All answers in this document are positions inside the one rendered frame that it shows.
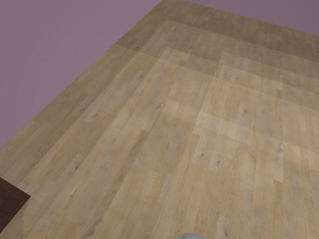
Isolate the cupboard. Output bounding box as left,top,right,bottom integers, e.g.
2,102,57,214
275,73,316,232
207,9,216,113
0,177,31,233

